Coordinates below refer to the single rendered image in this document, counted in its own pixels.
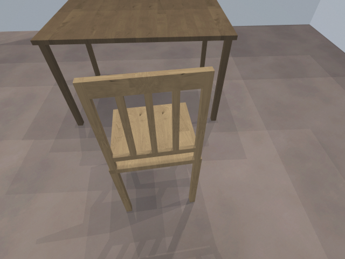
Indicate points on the table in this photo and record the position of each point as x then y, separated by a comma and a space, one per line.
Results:
135, 21

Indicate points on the chair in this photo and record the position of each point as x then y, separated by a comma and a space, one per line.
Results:
152, 136

